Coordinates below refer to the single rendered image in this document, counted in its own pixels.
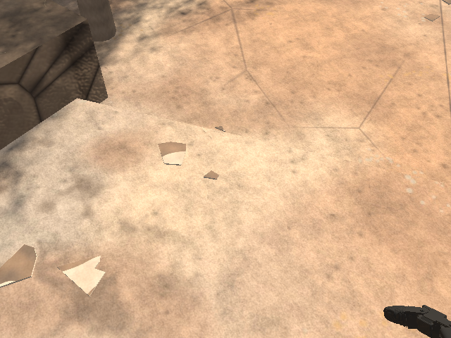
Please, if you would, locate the right robot hand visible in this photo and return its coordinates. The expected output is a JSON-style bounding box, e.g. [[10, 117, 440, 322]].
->
[[383, 305, 451, 338]]

